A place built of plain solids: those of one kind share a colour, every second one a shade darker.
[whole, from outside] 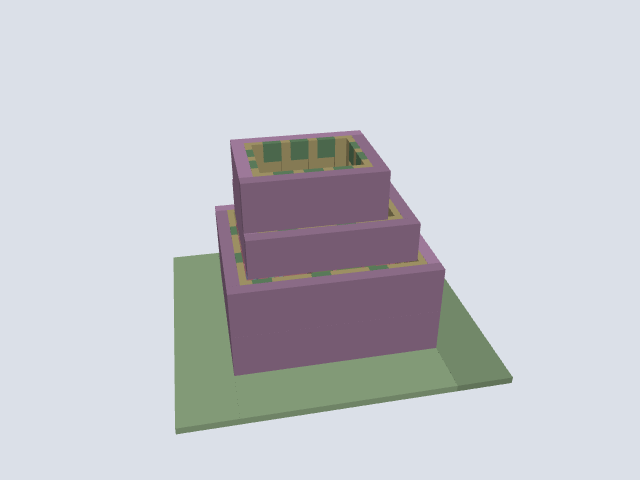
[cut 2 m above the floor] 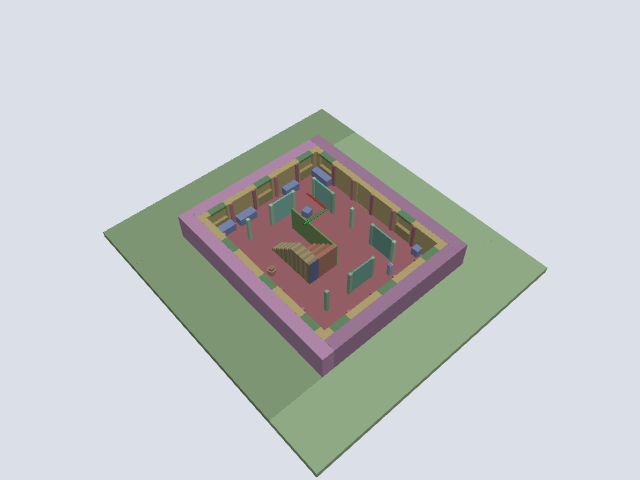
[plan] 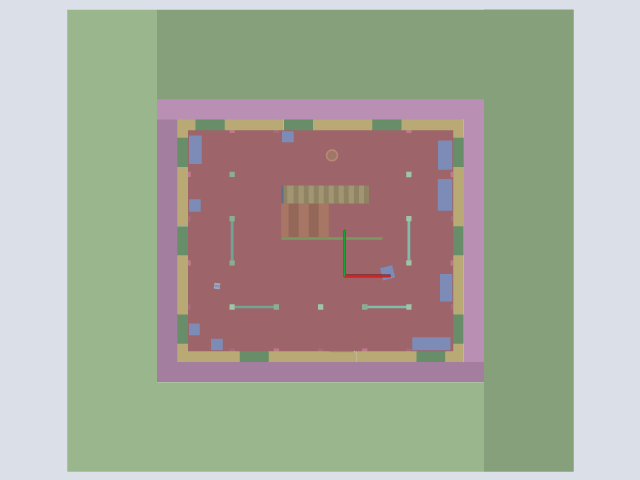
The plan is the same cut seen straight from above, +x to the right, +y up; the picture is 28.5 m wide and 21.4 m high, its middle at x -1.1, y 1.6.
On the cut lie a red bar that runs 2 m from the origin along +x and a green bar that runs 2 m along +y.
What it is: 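A castle tower; a broad house of two floors, an attic in its roof, a lookout on its ridge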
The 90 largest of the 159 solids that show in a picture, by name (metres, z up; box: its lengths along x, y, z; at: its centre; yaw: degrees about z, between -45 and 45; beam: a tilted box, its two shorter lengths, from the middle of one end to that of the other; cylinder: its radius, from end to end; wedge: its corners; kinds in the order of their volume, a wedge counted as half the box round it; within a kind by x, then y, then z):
{
 "wall_fill_storey_1": {"box": [0.9, 10.81, 3.76], "at": [-7.92, 1.57, 1.38]},
 "wall_fill_storey_2": {"box": [0.9, 10.81, 3.46], "at": [-7.92, 1.57, 4.99]},
 "wall_fill_storey_3": {"box": [0.9, 7.88, 2.9], "at": [-6.45, 1.57, 8.17]},
 "wall_fill_storey_4": {"box": [0.9, 5.91, 3.53], "at": [-6.45, 1.57, 11.38]},
 "wall_fill_storey_5": {"box": [9.68, 0.9, 3.53], "at": [-2.06, -1.84, 11.38]},
 "wall_fill_storey_6": {"box": [9.68, 0.9, 3.53], "at": [-2.06, 4.97, 11.38]},
 "wall_fill_storey_7": {"box": [14.58, 0.9, 3.76], "at": [-1.07, -4.29, 1.38]},
 "wall_fill_storey_8": {"box": [14.58, 0.9, 3.46], "at": [-1.07, -4.29, 4.99]},
 "wall_fill_storey_9": {"box": [11.65, 0.9, 2.9], "at": [-1.07, -2.82, 8.17]},
 "wall_fill_storey_10": {"box": [14.58, 0.9, 3.76], "at": [-1.07, 7.42, 1.38]},
 "wall_fill_storey_11": {"box": [14.58, 0.9, 3.46], "at": [-1.07, 7.42, 4.99]},
 "wall_fill_storey_12": {"box": [0.9, 5.91, 3.53], "at": [2.33, 1.57, 11.38]},
 "wall_fill_storey_13": {"box": [0.9, 7.88, 2.9], "at": [4.3, 1.57, 8.17]},
 "wall_fill_storey_14": {"box": [0.9, 10.81, 3.76], "at": [5.76, 1.57, 1.38]},
 "wall_fill_storey_15": {"box": [0.9, 10.81, 3.46], "at": [5.76, 1.57, 4.99]},
 "ground_garden_1": {"box": [4.0, 20.61, 0.5], "at": [-10.37, 1.57, -0.27]},
 "ground_garden_2": {"box": [14.58, 4.0, 0.5], "at": [-1.07, -6.74, -0.27]},
 "ground_garden_3": {"box": [14.58, 4.0, 0.5], "at": [-1.07, 9.87, -0.27]},
 "ground_garden_4": {"box": [4.0, 20.61, 0.5], "at": [8.21, 1.57, -0.27]},
 "wall_storey_1": {"box": [0.48, 0.82, 3.41], "at": [-7.22, -3.43, 1.55]},
 "wall_storey_2": {"box": [0.48, 2.79, 3.46], "at": [-7.22, -2.45, 4.99]},
 "wall_storey_3": {"box": [0.48, 2.64, 3.41], "at": [-7.22, -0.4, 1.55]},
 "wall_storey_4": {"box": [0.48, 2.64, 3.46], "at": [-7.22, 1.57, 4.99]},
 "wall_storey_5": {"box": [0.48, 2.64, 3.41], "at": [-7.22, 3.54, 1.55]},
 "wall_storey_6": {"box": [0.48, 2.79, 3.46], "at": [-7.22, 5.58, 4.99]},
 "wall_storey_7": {"box": [0.48, 0.82, 3.41], "at": [-7.22, 6.56, 1.55]},
 "wall_storey_8": {"box": [0.82, 0.48, 3.46], "at": [-7.06, -3.6, 4.99]},
 "wall_storey_9": {"box": [0.82, 0.48, 3.41], "at": [-7.06, 6.73, 1.55]},
 "wall_storey_10": {"box": [2.79, 0.48, 3.41], "at": [-6.07, -3.6, 1.55]},
 "wall_storey_11": {"box": [0.48, 1.32, 3.53], "at": [-5.76, -0.73, 11.38]},
 "wall_storey_12": {"box": [0.48, 1.32, 3.53], "at": [-5.76, 3.86, 11.38]},
 "wall_storey_13": {"box": [1.32, 0.48, 3.53], "at": [-5.34, -1.15, 11.38]},
 "wall_storey_14": {"box": [1.32, 0.48, 3.53], "at": [-5.34, 4.28, 11.38]},
 "wall_storey_15": {"box": [2.64, 0.48, 3.46], "at": [-4.03, -3.6, 4.99]},
 "wall_storey_16": {"box": [2.64, 0.48, 3.41], "at": [-4.03, 6.73, 1.55]},
 "wall_storey_17": {"box": [0.67, 0.48, 3.53], "at": [-3.04, 4.28, 11.38]},
 "wall_storey_18": {"box": [2.69, 0.48, 3.41], "at": [-2.04, -3.6, 1.55]},
 "wall_storey_19": {"box": [0.67, 0.48, 3.53], "at": [-1.07, 4.28, 11.38]},
 "wall_storey_20": {"box": [1.2, 0.44, 2.1], "at": [-0.09, -3.62, 1.05]},
 "wall_storey_21": {"box": [2.64, 0.48, 3.46], "at": [-0.09, -3.6, 4.99]},
 "wall_storey_22": {"box": [2.64, 0.48, 3.41], "at": [-0.09, 6.73, 1.55]},
 "wall_storey_23": {"box": [1.32, 0.48, 3.53], "at": [1.22, 4.28, 11.38]},
 "wall_storey_24": {"box": [0.48, 1.32, 3.53], "at": [1.64, -0.73, 11.38]},
 "wall_storey_25": {"box": [0.48, 0.67, 3.53], "at": [1.64, 1.57, 11.38]},
 "wall_storey_26": {"box": [0.48, 1.32, 3.53], "at": [1.64, 3.86, 11.38]},
 "wall_storey_27": {"box": [2.69, 0.48, 3.41], "at": [1.85, -3.6, 1.55]},
 "wall_storey_28": {"box": [3.29, 0.48, 2.9], "at": [2.21, -2.13, 8.17]},
 "wall_storey_29": {"box": [0.48, 7.88, 2.9], "at": [3.61, 1.57, 8.17]},
 "wall_storey_30": {"box": [2.79, 0.48, 3.46], "at": [3.92, -3.6, 4.99]},
 "wall_storey_31": {"box": [2.79, 0.48, 3.41], "at": [3.92, 6.73, 1.55]},
 "wall_storey_32": {"box": [0.82, 0.48, 3.41], "at": [4.91, -3.6, 1.55]},
 "wall_storey_33": {"box": [0.48, 0.82, 3.41], "at": [5.08, -3.43, 1.55]},
 "wall_storey_34": {"box": [0.48, 2.79, 3.46], "at": [5.08, -2.45, 4.99]},
 "wall_storey_35": {"box": [0.48, 2.64, 3.41], "at": [5.08, -0.4, 1.55]},
 "wall_storey_36": {"box": [0.48, 2.64, 3.41], "at": [5.08, 3.54, 1.55]},
 "wall_storey_37": {"box": [0.48, 0.82, 3.41], "at": [5.08, 6.56, 1.55]},
 "floor_storey_1": {"box": [11.82, 4.97, 0.33], "at": [-1.07, -0.87, 3.42]},
 "floor_storey_2": {"box": [11.82, 9.85, 0.55], "at": [-1.07, 1.57, -0.28]},
 "wall_head_storey_1": {"box": [0.48, 1.3, 1.46], "at": [-7.22, -2.37, 2.53]},
 "wall_head_storey_2": {"box": [0.48, 1.3, 1.33], "at": [-7.22, -0.4, 6.05]},
 "wall_head_storey_3": {"box": [0.48, 1.3, 1.46], "at": [-7.22, 1.57, 2.53]},
 "wall_head_storey_4": {"box": [0.48, 1.3, 1.33], "at": [-7.22, 3.54, 6.05]},
 "wall_head_storey_5": {"box": [0.48, 1.3, 1.46], "at": [-7.22, 5.51, 2.53]},
 "wall_head_storey_6": {"box": [1.3, 0.48, 1.33], "at": [-6.0, -3.6, 6.05]},
 "wall_head_storey_7": {"box": [1.3, 0.48, 1.46], "at": [-6.0, 6.73, 2.53]},
 "wall_head_storey_8": {"box": [0.48, 1.3, 1.4], "at": [-5.76, 0.58, 12.44]},
 "wall_head_storey_9": {"box": [0.48, 1.3, 1.4], "at": [-5.76, 2.55, 12.44]},
 "wall_head_storey_10": {"box": [1.3, 0.48, 1.46], "at": [-4.03, -3.6, 2.53]},
 "wall_head_storey_11": {"box": [1.3, 0.48, 1.4], "at": [-4.03, -1.15, 12.44]},
 "wall_head_storey_12": {"box": [1.3, 0.48, 1.4], "at": [-4.03, 4.28, 12.44]},
 "wall_head_storey_13": {"box": [1.3, 0.48, 1.33], "at": [-2.06, -3.6, 6.05]},
 "wall_head_storey_14": {"box": [1.3, 0.48, 1.4], "at": [-2.06, -1.15, 12.44]},
 "wall_head_storey_15": {"box": [1.3, 0.48, 1.4], "at": [-2.06, 4.28, 12.44]},
 "wall_head_storey_16": {"box": [1.3, 0.48, 1.46], "at": [-2.06, 6.73, 2.53]},
 "wall_head_storey_17": {"box": [1.3, 0.48, 1.4], "at": [-0.09, -1.15, 12.44]},
 "wall_head_storey_18": {"box": [1.3, 0.48, 1.4], "at": [-0.09, 4.28, 12.44]},
 "wall_head_storey_19": {"box": [0.48, 1.3, 1.4], "at": [1.64, 0.58, 12.44]},
 "wall_head_storey_20": {"box": [0.48, 1.3, 1.4], "at": [1.64, 2.55, 12.44]},
 "wall_head_storey_21": {"box": [1.3, 0.48, 1.33], "at": [1.88, -3.6, 6.05]},
 "wall_head_storey_22": {"box": [1.3, 0.48, 1.46], "at": [1.88, 6.73, 2.53]},
 "wall_head_storey_23": {"box": [1.3, 0.48, 1.46], "at": [3.85, -3.6, 2.53]},
 "wall_head_storey_24": {"box": [0.48, 1.3, 1.46], "at": [5.08, -2.37, 2.53]},
 "wall_head_storey_25": {"box": [0.48, 1.3, 1.46], "at": [5.08, 1.57, 2.53]},
 "wall_head_storey_26": {"box": [0.48, 1.3, 1.46], "at": [5.08, 5.51, 2.53]},
 "wall_beside_right_1": {"box": [4.51, 0.12, 4.54], "at": [-0.57, 1.67, 2.27]},
 "wall_beside_right_2": {"box": [4.5, 0.12, 3.13], "at": [-0.17, -2.33, 5.15]},
 "terrace_right_1": {"box": [0.32, 1.5, 2.11], "at": [-2.66, 2.48, 1.03]},
 "terrace_right_2": {"box": [0.45, 1.5, 1.71], "at": [-2.27, 2.48, 0.83]},
 "terrace_right_3": {"box": [0.45, 1.5, 1.31], "at": [-1.83, 2.48, 0.63]},
 "step_1": {"box": [0.28, 0.8, 3.44], "at": [-2.64, 3.63, 1.67]}
}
